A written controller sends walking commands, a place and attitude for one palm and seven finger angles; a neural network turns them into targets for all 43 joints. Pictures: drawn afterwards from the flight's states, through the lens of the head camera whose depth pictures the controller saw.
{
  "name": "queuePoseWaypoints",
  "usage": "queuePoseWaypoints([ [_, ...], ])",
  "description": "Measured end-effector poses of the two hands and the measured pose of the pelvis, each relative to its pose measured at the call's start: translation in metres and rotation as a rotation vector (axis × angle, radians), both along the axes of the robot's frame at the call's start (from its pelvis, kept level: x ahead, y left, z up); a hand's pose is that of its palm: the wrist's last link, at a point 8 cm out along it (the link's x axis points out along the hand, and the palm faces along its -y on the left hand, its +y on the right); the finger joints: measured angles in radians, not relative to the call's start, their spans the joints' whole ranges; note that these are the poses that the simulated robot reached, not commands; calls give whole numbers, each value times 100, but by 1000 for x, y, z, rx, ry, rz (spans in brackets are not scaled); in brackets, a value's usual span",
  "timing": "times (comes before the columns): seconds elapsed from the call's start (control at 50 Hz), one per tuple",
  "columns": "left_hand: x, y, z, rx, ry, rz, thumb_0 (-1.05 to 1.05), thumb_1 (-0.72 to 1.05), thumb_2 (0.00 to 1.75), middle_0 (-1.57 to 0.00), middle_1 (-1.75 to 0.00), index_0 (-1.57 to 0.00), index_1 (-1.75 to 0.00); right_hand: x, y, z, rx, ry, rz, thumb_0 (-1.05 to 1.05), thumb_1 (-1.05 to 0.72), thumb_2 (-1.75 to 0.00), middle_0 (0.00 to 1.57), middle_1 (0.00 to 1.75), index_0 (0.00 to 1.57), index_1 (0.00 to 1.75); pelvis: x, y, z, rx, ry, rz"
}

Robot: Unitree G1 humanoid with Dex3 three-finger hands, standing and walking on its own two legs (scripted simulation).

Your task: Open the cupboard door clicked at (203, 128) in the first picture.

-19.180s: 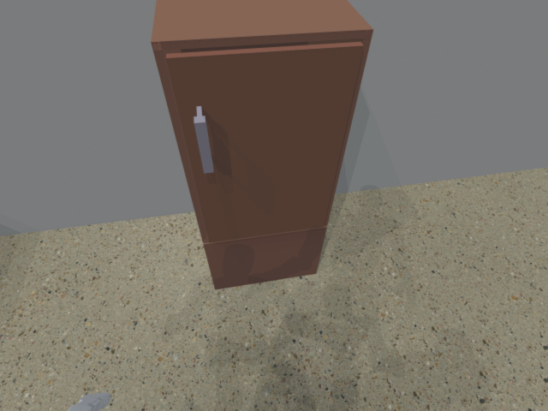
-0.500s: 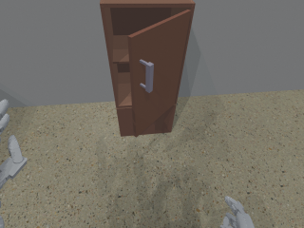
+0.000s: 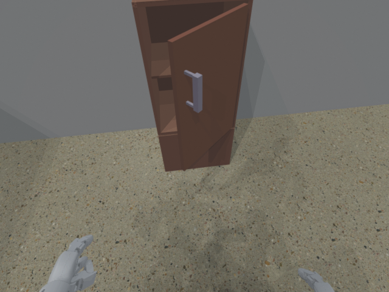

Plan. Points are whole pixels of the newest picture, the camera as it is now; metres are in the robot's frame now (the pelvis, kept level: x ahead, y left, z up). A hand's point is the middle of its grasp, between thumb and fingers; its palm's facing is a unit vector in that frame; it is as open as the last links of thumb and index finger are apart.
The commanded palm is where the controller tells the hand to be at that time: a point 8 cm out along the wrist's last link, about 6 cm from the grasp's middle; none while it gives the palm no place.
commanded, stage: let the arm hang, fingers relaxed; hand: left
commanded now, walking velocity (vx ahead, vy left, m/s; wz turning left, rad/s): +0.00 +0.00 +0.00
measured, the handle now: (192, 91) +0.69 +0.04 +0.02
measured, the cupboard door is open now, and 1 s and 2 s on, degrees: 42 42 42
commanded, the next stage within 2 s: look to check the result in 0.92 s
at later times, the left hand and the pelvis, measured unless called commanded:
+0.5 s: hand out of the picture -0.04 +0.18 -0.16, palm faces +0.06 -0.97 -0.25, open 7.4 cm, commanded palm none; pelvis +0.01 -0.02 +0.01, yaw +1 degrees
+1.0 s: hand out of the picture +0.05 +0.16 -0.16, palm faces +0.05 -0.98 -0.20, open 7.3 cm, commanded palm none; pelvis +0.03 -0.02 +0.01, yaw +1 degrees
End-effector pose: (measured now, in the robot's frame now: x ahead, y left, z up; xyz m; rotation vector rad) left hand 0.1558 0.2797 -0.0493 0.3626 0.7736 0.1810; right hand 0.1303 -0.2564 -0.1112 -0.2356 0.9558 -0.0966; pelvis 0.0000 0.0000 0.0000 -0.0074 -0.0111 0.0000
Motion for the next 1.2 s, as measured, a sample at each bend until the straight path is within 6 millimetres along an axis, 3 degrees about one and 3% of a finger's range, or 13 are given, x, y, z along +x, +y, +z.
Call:
queuePoseWaypoints([
  [0.06, -49, -32, -56, -115, 267, 17, 1, 91, 90, -20, -30, -19, -29, -28, -9, -3, -23, 96, -35, 1, -90, -90, 21, 29, 20, 30, -1, -4, 1, 3, -10, -1],
  [0.12, -100, -63, -87, -213, 455, 51, 1, 91, 90, -20, -30, -20, -29, -62, -14, -5, -48, 217, -64, 1, -90, -90, 21, 29, 20, 30, -1, -8, 3, 0, -15, 3],
  [0.14, -115, -65, -92, -219, 498, 84, 1, 93, 90, -21, -30, -20, -30, -73, -15, -6, -53, 259, -72, 1, -90, -90, 21, 29, 20, 30, -1, -9, 3, -2, -15, 6],
  [0.26, -187, -65, -96, -240, 684, 202, 1, 95, 90, -21, -30, -20, -30, -128, -9, -12, -46, 467, -102, 1, -90, -90, 20, 29, 20, 30, 2, -14, 7, -11, -14, 23],
  [0.36, -213, -56, -86, -204, 750, 260, 1, 93, 90, -21, -30, -20, -30, -147, 4, -19, -1, 534, -116, 1, -90, -90, 20, 29, 20, 30, 6, -15, 8, -9, -15, 27],
  [0.48, -201, -48, -79, -165, 721, 270, 0, 91, 90, -20, -30, -20, -29, -141, 20, -28, 55, 514, -116, 1, -90, -90, 20, 29, 20, 30, 11, -16, 8, -3, -21, 24],
  [0.6, -161, -52, -79, -159, 618, 236, 0, 91, 90, -20, -30, -20, -29, -118, 27, -32, 85, 448, -107, 0, -90, -90, 21, 29, 20, 30, 14, -17, 9, 3, -29, 20],
  [0.7, -127, -63, -81, -182, 538, 199, 0, 91, 90, -20, -30, -20, -29, -106, 20, -30, 69, 418, -106, 1, -92, -90, 21, 29, 20, 30, 18, -19, 10, 6, -32, 18],
  [0.8, -107, -74, -83, -205, 506, 173, 0, 91, 90, -20, -30, -20, -29, -100, 14, -26, 57, 406, -113, 1, -91, -90, 20, 29, 20, 30, 21, -21, 10, 7, -30, 17],
  [0.92, -106, -76, -83, -208, 522, 176, 0, 92, 90, -20, -30, -20, -30, -101, 12, -25, 53, 425, -118, 0, -91, -90, 20, 29, 20, 30, 26, -24, 11, 6, -28, 16],
  [1.2, -136, -78, -82, -203, 625, 219, 0, 91, 90, -20, -30, -20, -29, -98, 14, -26, 61, 461, -114, 0, -90, -90, 20, 29, 20, 30, 34, -26, 13, 6, -27, 15],
])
